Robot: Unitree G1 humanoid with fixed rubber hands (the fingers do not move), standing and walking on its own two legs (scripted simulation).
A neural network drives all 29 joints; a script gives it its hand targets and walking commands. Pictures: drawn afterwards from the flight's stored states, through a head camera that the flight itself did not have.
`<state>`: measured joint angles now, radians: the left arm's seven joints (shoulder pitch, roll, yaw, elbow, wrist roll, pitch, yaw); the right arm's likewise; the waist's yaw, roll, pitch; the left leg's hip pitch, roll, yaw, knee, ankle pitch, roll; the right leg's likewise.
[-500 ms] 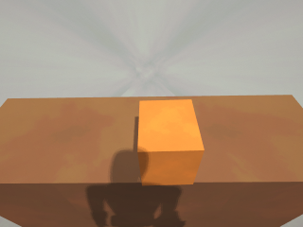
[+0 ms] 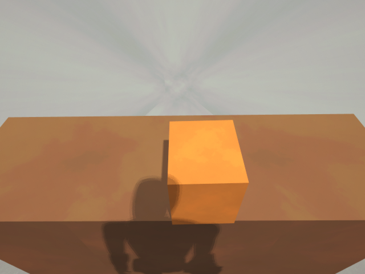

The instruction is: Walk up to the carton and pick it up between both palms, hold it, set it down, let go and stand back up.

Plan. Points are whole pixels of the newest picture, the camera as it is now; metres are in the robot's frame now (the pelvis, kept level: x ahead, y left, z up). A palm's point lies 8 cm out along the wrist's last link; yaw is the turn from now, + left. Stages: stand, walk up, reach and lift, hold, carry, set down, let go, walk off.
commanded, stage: stand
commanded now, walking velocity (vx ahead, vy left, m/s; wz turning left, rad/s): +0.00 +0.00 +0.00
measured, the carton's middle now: (202, 172) +0.41 -0.01 -0.04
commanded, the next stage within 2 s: none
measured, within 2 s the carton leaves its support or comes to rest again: neither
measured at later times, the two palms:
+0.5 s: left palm out of the picture -0.02 +0.21 -0.15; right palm out of the picture -0.01 -0.22 -0.14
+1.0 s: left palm out of the picture -0.02 +0.20 -0.15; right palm out of the picture +0.00 -0.23 -0.15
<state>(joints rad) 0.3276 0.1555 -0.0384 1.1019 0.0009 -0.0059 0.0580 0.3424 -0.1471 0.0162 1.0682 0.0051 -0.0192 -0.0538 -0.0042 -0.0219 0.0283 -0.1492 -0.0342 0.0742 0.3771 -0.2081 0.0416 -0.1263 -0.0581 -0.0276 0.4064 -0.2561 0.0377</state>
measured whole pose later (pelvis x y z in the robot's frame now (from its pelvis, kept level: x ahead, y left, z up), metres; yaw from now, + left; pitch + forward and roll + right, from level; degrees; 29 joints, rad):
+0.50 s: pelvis +0.01 -0.01 +0.00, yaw +1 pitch -1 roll +0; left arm 0.32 0.15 -0.04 1.12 0.00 -0.01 0.06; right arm 0.33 -0.14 0.02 1.08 0.01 -0.02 -0.05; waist 0.00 -0.02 0.03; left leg -0.15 -0.03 0.06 0.38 -0.21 0.03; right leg -0.11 -0.05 -0.04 0.40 -0.26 0.03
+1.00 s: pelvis +0.01 -0.01 +0.00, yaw +1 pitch -1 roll +0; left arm 0.32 0.14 -0.04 1.12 0.00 -0.01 0.06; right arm 0.32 -0.14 0.03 1.11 0.01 -0.02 -0.06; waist 0.00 -0.01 0.03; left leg -0.14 -0.02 0.05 0.38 -0.22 0.02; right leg -0.11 -0.04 -0.05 0.40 -0.27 0.02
